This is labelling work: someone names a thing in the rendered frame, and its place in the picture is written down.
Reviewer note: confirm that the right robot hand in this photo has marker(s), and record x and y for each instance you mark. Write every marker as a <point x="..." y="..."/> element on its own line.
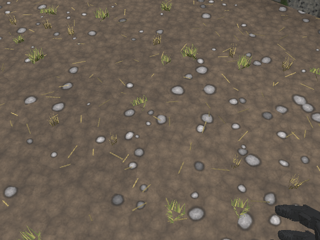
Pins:
<point x="305" y="215"/>

